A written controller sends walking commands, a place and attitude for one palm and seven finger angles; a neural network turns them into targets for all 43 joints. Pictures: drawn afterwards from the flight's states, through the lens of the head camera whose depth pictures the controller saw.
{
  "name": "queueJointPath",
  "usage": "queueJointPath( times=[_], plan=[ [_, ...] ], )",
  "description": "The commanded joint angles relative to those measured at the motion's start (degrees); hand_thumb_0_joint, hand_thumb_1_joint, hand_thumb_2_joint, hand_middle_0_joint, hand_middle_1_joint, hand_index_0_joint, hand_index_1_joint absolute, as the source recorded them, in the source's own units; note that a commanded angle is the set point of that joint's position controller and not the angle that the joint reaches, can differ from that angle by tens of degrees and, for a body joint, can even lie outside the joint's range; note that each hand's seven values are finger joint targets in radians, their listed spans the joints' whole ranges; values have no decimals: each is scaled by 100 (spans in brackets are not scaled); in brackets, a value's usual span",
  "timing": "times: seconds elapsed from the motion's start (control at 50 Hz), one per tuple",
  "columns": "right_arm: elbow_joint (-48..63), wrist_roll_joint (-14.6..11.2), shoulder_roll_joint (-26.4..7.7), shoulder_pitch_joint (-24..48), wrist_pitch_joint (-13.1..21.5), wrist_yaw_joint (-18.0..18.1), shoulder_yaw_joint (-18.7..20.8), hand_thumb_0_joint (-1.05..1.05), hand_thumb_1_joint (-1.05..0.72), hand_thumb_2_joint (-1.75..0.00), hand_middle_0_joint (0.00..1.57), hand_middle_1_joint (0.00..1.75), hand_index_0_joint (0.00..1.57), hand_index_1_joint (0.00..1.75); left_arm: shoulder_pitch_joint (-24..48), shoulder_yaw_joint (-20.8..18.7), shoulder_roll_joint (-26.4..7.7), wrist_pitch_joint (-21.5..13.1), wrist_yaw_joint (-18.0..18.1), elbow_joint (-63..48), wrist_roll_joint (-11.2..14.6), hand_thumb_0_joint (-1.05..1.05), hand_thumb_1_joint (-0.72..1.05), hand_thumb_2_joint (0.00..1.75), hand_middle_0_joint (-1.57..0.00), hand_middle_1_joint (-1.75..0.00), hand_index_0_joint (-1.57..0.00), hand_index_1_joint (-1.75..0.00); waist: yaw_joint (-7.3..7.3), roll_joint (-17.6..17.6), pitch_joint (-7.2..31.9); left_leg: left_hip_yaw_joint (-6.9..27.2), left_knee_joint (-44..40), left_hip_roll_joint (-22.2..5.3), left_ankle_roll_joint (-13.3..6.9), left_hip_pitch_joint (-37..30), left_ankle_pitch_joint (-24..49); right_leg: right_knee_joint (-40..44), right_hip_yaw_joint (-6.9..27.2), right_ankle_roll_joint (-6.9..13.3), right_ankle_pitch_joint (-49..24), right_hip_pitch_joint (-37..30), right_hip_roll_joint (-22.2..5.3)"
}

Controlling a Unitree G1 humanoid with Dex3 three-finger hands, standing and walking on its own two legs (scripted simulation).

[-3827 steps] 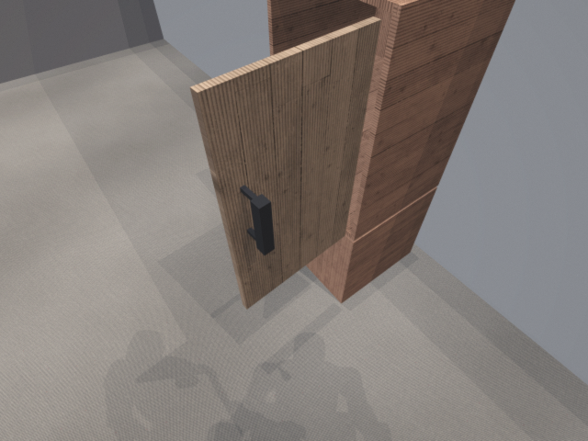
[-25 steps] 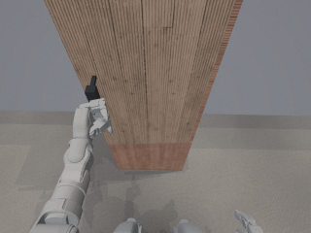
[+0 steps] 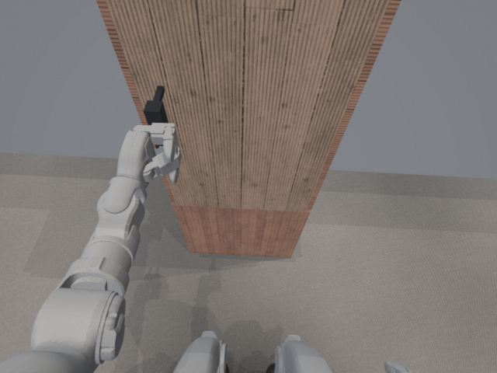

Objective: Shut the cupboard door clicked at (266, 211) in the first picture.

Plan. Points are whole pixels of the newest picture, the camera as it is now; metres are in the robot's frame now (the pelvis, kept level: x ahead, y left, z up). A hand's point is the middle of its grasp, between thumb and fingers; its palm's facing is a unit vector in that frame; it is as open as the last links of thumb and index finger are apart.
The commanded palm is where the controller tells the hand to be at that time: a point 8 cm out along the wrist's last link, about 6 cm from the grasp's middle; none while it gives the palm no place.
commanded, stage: push the door shut along its arc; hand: left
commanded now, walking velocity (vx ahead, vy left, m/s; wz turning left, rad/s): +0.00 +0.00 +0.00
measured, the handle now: (164, 126) +0.51 +0.16 +0.07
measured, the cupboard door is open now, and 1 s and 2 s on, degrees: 0 0 0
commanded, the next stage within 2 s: pull the fist back off the door in 0.38 s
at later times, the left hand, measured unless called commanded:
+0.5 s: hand (175, 159) +0.43 +0.13 +0.07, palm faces -0.17 -0.98 -0.04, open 3.2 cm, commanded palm +0.47 +0.14 +0.07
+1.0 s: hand (196, 156) +0.44 +0.09 +0.08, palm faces +0.01 -1.00 -0.01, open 3.1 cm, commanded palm +0.40 +0.14 +0.07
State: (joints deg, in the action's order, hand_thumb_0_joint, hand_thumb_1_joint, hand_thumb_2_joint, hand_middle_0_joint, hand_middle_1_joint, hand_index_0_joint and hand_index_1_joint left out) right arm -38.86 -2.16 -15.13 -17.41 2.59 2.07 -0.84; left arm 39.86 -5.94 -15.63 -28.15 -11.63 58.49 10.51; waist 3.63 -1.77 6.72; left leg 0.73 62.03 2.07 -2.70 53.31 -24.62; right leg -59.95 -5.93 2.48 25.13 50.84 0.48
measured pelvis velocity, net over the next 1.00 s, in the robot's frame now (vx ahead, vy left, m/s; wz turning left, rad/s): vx -0.02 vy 0.01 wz -0.02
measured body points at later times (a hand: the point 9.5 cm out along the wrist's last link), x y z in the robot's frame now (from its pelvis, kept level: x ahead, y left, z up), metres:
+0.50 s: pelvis -0.03 +0.01 -0.01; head +0.05 +0.03 +0.43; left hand +0.44 +0.18 +0.08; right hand +0.02 -0.26 -0.12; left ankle +0.05 +0.09 -0.66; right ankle +0.04 -0.10 -0.66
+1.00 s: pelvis -0.02 +0.01 +0.00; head +0.06 +0.01 +0.44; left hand +0.43 +0.15 +0.08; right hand +0.04 -0.26 -0.12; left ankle +0.05 +0.09 -0.66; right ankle +0.04 -0.10 -0.66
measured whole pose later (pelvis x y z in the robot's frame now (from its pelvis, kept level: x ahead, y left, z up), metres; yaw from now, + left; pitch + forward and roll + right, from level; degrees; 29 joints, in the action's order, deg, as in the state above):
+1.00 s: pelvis -0.02 +0.01 +0.00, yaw -1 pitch +16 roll -2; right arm -38.6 0.4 -15.4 -19.4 4.0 -1.1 -0.5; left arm 41.5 -5.6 -10.1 -28.6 5.6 58.6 6.6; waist 5.8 -2.2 7.1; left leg -0.8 61.9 2.2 -3.3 54.7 -22.9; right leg -60.6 -3.6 1.8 23.2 53.0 1.0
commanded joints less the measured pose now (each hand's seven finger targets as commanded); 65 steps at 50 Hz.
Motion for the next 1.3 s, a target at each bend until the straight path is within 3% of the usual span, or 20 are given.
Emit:
queueJointPath(
  times=[0.0, 0.08, 0.24, 0.32, 0.36, 0.46, 0.48, 0.52, 0.56, 0.6, 0.66, 0.7, 0.8, 0.92, 1.04, 1.1, 1.18, 1.22, 1.26, 1.28],
  plan=[
    [446, -2, -928, -421, 296, 107, 266, 0, -90, -90, 20, 30, 20, 30, 4198, 302, -460, -190, -29, -1158, -91, 0, 90, 90, -130, -150, -130, -150, 940, -141, 1879, 616, -1083, -169, 72, -1605, -827, 1028, 611, -74, 230, 101, 77],
    [410, -12, -972, -437, 442, 138, 225, 0, -90, -90, 20, 30, 20, 30, 4475, 514, -282, -170, -64, -1145, -40, 0, 90, 90, -130, -150, -130, -150, 1023, -295, 1950, 736, -1159, -195, 78, -1690, -1197, 970, 570, -66, 370, 346, 80],
    [384, 19, -1088, -526, 660, 151, 209, 0, -90, -90, 20, 30, 20, 30, 4681, 395, -552, -161, -10, -1168, -27, 0, 90, 90, -130, -150, -130, -150, 1034, -420, 2081, 868, -1195, -204, 102, -1661, -1493, 831, 520, -43, 471, 524, 76],
    [369, 11, -1109, -535, 710, 154, 191, 0, -90, -90, 20, 30, 20, 30, 4693, 516, -391, -85, -16, -1082, -8, 0, 90, 90, -130, -150, -130, -150, 1084, -331, 1968, 873, -1220, -232, 113, -1583, -1613, 838, 524, -62, 552, 595, 74],
    [338, 19, -1129, -571, 743, 165, 194, 0, -90, -90, 20, 30, 20, 30, 4728, 376, -599, -90, -5, -1089, -10, 0, 90, 90, -130, -150, -130, -150, 1054, -376, 2058, 882, -1213, -236, 117, -1580, -1585, 807, 530, -59, 519, 566, 69],
    [324, 39, -1153, -601, 807, 164, 207, 0, -90, -90, 20, 30, 20, 30, 4859, 587, -307, -59, 73, -1227, -25, 0, 90, 90, -130, -150, -130, -150, 1112, -592, 2083, 1092, -1322, -303, 161, -1941, -1717, 687, 441, -53, 451, 948, 52],
    [342, 113, -1059, -465, 791, 169, 223, 0, -90, -90, 20, 30, 20, 30, 4895, -303, -121, 31, 942, -1061, 463, 0, 90, 90, -130, -150, -130, -150, 801, -355, 1904, 1192, -1448, -253, 263, -1648, -1948, 667, 363, -65, 493, 926, 72],
    [378, 207, -1050, -511, 775, 46, 245, 0, -90, -90, 20, 30, 20, 30, 4596, -92, 169, 44, 1719, -1105, 161, 0, 90, 90, -130, -150, -130, -150, 908, -226, 1980, 1180, -1467, -277, 286, -1767, -1883, 671, 312, -122, 380, 831, 79],
    [321, 282, -1033, -610, 717, -50, 280, 0, -90, -90, 20, 30, 20, 30, 4611, 110, 230, -77, 2065, -1127, -220, 0, 90, 90, -130, -150, -130, -150, 997, -214, 2181, 1116, -1391, -268, 269, -1867, -1586, 686, 309, -134, 245, 741, 65],
    [302, 331, -1028, -656, 642, -119, 300, 0, -90, -90, 20, 30, 20, 30, 4645, 240, 109, -216, 2154, -1063, -577, 0, 90, 90, -130, -150, -130, -150, 1020, -174, 2168, 1035, -1325, -259, 250, -1867, -1505, 735, 348, -130, 271, 691, 54],
    [324, 358, -1028, -640, 576, -167, 318, 0, -90, -90, 20, 30, 20, 30, 4649, 399, 54, -439, 2040, -1050, -856, 0, 90, 90, -130, -150, -130, -150, 1014, -309, 2214, 1056, -1289, -272, 242, -1952, -1414, 701, 366, -100, 256, 733, 38],
    [345, 344, -1032, -576, 538, -189, 330, 0, -90, -90, 20, 30, 20, 30, 4541, 431, 87, -501, 1934, -1007, -847, 0, 90, 90, -130, -150, -130, -150, 985, -307, 2119, 1080, -1307, -287, 247, -1980, -1507, 726, 383, -88, 293, 748, 45],
    [455, 281, -1006, -453, 482, -186, 323, 0, -90, -90, 20, 30, 20, 30, 4155, 344, 248, -436, 1702, -956, -505, 0, 90, 90, -130, -150, -130, -150, 833, -154, 1974, 969, -1343, -248, 234, -1774, -1533, 814, 404, -88, 351, 441, 53],
    [646, 253, -921, -384, 387, -273, 374, 0, -90, -90, 20, 30, 20, 30, 2922, 179, 341, -482, 1616, -1331, -426, 0, 90, 90, -130, -150, -130, -150, 457, -77, 2160, 747, -1379, -219, 208, -1808, -1006, 897, 411, -56, 211, -98, 76],
    [1020, 253, -807, -280, 100, -325, 353, 0, -90, -90, 20, 30, 20, 30, 1132, -452, -172, -311, 1788, -1973, -508, 0, 90, 90, -130, -150, -130, -150, 1, 367, 2108, 229, -1295, -155, 113, -1375, 91, 1134, 561, -76, -300, -1191, 111],
    [1211, 241, -659, -175, -27, -330, 348, 0, -90, -90, 20, 30, 20, 30, 303, -513, -198, -298, 1821, -2666, -526, 0, 90, 90, -130, -150, -130, -150, -170, 449, 2088, -13, -1264, -134, 90, -1236, 592, 1190, 700, -112, -933, -1791, 76],
    [1373, 199, -554, -48, -86, -301, 371, 0, -90, -90, 20, 30, 20, 30, -750, -251, 9, -314, 1670, -3769, -447, 0, 90, 90, -130, -150, -130, -150, -253, 353, 2235, -108, -1220, -147, 89, -1544, 1331, 1113, 754, -125, -1971, -2233, 57],
    [1398, 169, -525, 11, -82, -295, 388, 0, -90, -90, 20, 30, 20, 30, -1095, 98, 314, -242, 1513, -4188, -362, 0, 90, 90, -130, -150, -130, -150, -160, 478, 2126, -131, -1195, -144, 67, -1650, 1372, 1188, 775, -173, -2127, -2259, 38],
    [1420, 135, -505, 95, -71, -255, 385, 0, -90, -90, 20, 30, 20, 30, -1569, 284, 446, -160, 1360, -4531, -282, 0, 90, 90, -130, -150, -130, -150, -155, 341, 2019, -121, -1196, -147, 64, -1793, 1554, 1205, 783, -182, -2364, -2256, 13],
    [1380, 124, -510, 106, -73, -232, 388, 0, -90, -90, 20, 30, 20, 30, -1488, 360, 450, -122, 1315, -4651, -263, 0, 90, 90, -130, -150, -130, -150, -64, 387, 1877, -79, -1191, -157, 67, -1838, 1544, 1220, 763, -183, -2361, -2164, 8]
  ],
)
